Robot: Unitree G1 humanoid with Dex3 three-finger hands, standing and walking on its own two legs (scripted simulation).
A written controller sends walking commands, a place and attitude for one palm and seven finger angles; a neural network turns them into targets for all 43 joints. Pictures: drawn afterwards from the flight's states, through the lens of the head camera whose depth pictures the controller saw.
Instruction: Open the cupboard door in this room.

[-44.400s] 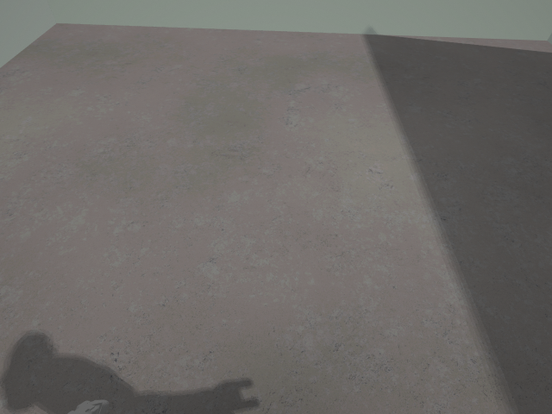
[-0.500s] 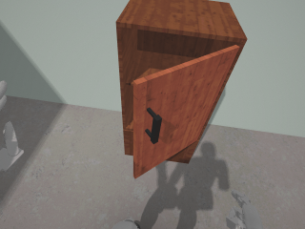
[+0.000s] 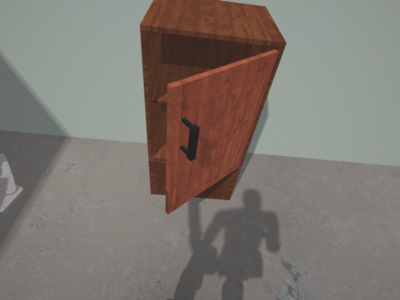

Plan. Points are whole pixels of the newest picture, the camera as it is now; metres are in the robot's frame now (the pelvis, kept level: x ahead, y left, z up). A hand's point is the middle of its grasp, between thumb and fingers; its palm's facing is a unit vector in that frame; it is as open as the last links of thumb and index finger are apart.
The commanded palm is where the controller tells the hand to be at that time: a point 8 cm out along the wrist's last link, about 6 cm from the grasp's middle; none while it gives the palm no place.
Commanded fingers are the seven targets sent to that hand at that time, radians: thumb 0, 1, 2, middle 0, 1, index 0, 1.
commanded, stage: stop stepping back and stand still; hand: left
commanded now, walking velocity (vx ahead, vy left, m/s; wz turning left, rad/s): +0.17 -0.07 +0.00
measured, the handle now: (188, 139) +0.54 +0.04 +0.00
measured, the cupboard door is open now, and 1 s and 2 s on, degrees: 42 42 42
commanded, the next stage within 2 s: let the arm hang, fingers relaxed in 0.80 s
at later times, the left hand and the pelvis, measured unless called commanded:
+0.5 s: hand out of the picture +0.12 +0.27 +0.18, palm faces +0.44 -0.78 -0.44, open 7.4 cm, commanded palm +0.05 +0.32 +0.19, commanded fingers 0.00 0.90 0.90 -0.20 -0.30 -0.20 -0.30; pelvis -0.08 +0.01 +0.00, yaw +1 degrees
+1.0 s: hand (27, 274) +0.15 +0.27 +0.06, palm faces +0.26 -0.84 -0.49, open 7.4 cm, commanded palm none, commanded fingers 0.00 0.90 0.90 -0.20 -0.30 -0.20 -0.30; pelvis -0.07 +0.01 +0.00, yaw +4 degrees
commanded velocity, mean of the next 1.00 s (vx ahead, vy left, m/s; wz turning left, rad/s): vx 0.11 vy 0.02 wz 0.00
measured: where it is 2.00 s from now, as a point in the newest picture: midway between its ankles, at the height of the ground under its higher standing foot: outside the picture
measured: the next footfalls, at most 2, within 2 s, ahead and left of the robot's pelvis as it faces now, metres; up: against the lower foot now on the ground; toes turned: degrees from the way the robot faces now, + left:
left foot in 0.34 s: -0.01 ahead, +0.16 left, +0.00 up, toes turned +4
right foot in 0.58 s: -0.03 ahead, -0.09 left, +0.00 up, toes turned +1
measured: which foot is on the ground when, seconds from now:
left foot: down 0.00-0.08, up 0.10-0.32, down 0.34-0.58, up 0.60-0.86, down 0.88-1.00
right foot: down 0.00-0.34, up 0.36-0.56, down 0.58-1.00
